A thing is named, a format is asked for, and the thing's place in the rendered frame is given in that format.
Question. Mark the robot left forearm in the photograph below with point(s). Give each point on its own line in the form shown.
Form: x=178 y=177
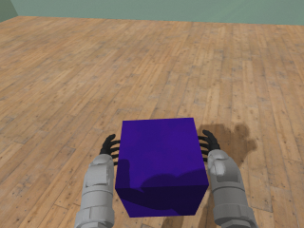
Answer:
x=97 y=195

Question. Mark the robot right forearm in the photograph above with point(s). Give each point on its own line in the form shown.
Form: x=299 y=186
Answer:
x=231 y=205

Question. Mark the robot left hand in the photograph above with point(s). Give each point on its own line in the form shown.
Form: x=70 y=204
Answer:
x=106 y=147

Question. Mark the robot right hand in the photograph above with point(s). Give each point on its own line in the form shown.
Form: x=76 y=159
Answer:
x=211 y=145

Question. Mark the carton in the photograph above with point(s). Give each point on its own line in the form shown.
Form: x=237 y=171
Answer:
x=160 y=170

